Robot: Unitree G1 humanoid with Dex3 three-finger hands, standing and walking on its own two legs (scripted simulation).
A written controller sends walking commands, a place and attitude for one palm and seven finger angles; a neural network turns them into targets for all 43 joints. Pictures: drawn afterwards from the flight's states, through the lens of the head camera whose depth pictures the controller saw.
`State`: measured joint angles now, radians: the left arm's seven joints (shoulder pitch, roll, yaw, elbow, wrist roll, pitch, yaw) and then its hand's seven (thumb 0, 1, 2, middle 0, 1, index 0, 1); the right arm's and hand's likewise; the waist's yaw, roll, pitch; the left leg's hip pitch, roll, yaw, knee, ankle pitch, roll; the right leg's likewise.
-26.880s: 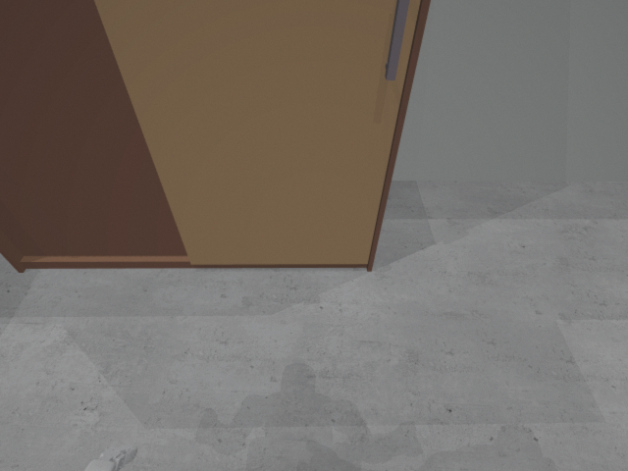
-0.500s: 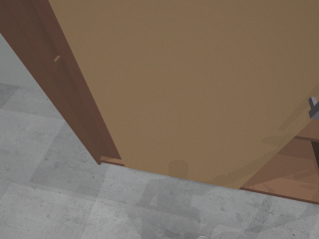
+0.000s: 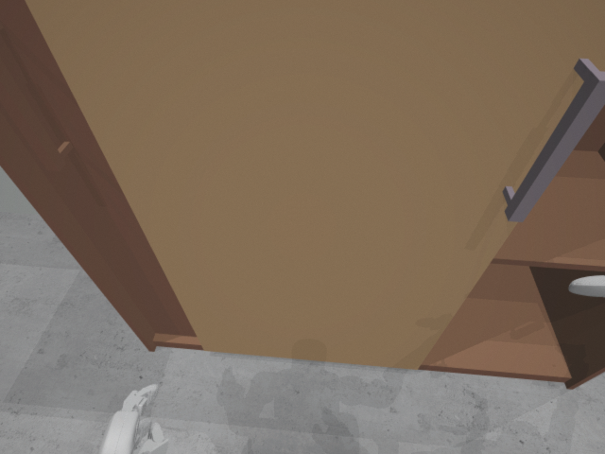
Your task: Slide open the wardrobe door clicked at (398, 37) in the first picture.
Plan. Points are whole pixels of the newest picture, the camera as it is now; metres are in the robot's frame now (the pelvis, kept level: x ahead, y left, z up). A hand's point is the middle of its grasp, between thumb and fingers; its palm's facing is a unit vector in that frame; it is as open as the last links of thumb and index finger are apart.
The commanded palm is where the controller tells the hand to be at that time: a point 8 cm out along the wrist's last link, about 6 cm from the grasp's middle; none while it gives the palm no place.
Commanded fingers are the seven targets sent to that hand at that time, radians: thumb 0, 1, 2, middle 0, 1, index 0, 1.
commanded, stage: slip the hand off the handle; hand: right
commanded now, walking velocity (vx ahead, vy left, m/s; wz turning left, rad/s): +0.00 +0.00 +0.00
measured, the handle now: (545, 149) +0.46 -0.31 +0.18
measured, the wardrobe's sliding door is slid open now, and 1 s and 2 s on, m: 0.49 0.49 0.49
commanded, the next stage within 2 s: draw the hand back to the body in 0.46 s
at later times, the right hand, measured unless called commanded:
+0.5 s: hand out of the picture +0.30 -0.35 +0.15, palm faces +0.48 +0.84 -0.26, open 14.6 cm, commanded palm +0.26 -0.39 +0.16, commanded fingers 0.00 0.55 -0.20 0.25 1.15 0.25 1.15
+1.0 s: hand out of the picture +0.24 -0.33 +0.16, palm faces +0.21 +0.98 +0.00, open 14.6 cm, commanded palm +0.20 -0.36 +0.17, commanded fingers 0.00 0.48 -0.23 0.25 1.11 0.25 1.11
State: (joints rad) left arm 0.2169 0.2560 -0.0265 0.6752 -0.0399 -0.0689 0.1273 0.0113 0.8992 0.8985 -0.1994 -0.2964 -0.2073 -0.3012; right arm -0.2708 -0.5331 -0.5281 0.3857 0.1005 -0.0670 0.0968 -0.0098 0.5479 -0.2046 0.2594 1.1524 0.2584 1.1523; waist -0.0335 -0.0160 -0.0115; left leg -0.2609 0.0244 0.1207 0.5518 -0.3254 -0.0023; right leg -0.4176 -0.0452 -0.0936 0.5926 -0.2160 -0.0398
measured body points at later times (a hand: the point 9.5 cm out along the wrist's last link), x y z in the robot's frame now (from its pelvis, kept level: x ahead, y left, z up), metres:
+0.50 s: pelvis -0.01 +0.03 +0.00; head +0.01 +0.03 +0.45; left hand +0.13 +0.29 -0.10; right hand +0.27 -0.39 +0.17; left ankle -0.02 +0.12 -0.73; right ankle +0.06 -0.09 -0.73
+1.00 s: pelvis +0.00 +0.00 +0.00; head -0.03 +0.00 +0.45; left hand +0.19 +0.25 -0.05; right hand +0.23 -0.38 +0.16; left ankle -0.02 +0.12 -0.73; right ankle +0.06 -0.09 -0.73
